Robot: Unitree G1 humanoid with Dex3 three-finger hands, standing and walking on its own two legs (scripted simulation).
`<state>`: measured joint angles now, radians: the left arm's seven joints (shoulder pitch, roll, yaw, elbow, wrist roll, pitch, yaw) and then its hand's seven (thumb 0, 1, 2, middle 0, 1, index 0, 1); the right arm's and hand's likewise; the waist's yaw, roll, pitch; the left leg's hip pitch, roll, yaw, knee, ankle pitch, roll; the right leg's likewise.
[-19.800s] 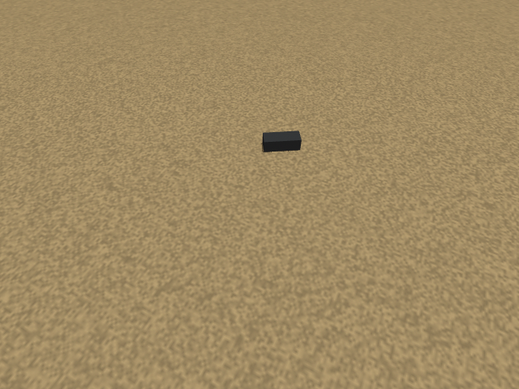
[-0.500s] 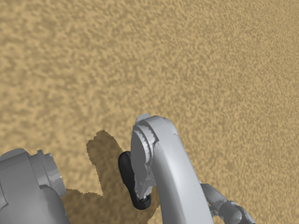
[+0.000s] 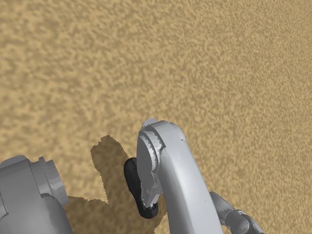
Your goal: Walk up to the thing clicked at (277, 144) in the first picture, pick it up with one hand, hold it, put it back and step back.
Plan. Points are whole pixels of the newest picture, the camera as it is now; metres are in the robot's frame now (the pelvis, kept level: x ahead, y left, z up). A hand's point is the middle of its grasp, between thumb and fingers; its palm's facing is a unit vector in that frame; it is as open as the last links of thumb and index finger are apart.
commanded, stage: close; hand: left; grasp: from above
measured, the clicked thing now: out of the picture +0.43 +0.39 -0.25
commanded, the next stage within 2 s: settle in 0.40 s
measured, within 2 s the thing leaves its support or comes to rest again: leaves its support in 0.86 s
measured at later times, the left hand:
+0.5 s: hand out of the picture +0.41 +0.38 -0.22, palm faces -0.43 -0.14 -0.89, open 11.2 cm
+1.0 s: hand out of the picture +0.40 +0.40 -0.19, palm faces -0.42 -0.12 -0.90, open 10.9 cm
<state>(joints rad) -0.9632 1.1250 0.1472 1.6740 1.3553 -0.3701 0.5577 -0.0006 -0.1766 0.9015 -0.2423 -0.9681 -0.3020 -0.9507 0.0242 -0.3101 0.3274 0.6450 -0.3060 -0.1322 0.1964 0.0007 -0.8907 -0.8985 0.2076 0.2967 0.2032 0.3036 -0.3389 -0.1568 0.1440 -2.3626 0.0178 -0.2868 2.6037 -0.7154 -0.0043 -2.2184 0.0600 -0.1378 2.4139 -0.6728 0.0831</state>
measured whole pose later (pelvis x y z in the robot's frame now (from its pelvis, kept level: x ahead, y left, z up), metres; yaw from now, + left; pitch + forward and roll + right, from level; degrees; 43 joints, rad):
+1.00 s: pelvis +0.00 +0.00 +0.01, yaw +2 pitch +28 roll -14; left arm -0.84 1.03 0.22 1.38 1.33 -0.36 0.39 0.01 -0.17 0.65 -0.54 -0.76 -0.60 -0.71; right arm 0.08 -0.32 0.20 0.65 -0.26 -0.08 0.19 0.00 -0.91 -0.90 0.21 0.30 0.20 0.30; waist -0.27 -0.11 0.08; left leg -2.37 0.00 -0.26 2.56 -0.70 -0.01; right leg -2.23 0.03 -0.12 2.40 -0.69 0.07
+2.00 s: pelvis -0.01 -0.01 +0.09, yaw +8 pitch +33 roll -9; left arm -0.71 0.81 0.12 0.99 1.13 -0.32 0.05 0.01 -0.17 0.62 -0.57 -0.72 -0.64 -0.66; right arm 0.16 -0.28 0.03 0.66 -0.07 0.07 0.12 0.00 -0.90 -0.90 0.21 0.30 0.20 0.30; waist -0.17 0.01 -0.10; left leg -2.19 0.01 -0.13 2.24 -0.64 0.01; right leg -2.09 -0.01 -0.05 2.15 -0.65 0.06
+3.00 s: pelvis +0.03 -0.01 +0.39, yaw +13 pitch +15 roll -2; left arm -0.30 0.46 -0.13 0.77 1.04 -0.11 0.10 0.01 -0.11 0.58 -0.51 -0.75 -0.60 -0.66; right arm 0.24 -0.25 -0.03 0.73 0.04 -0.03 -0.05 0.01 -0.89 -0.90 0.21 0.30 0.20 0.30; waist -0.07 0.04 -0.12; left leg -0.94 0.05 -0.01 1.14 -0.45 -0.01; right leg -0.91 -0.01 0.00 1.10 -0.44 0.04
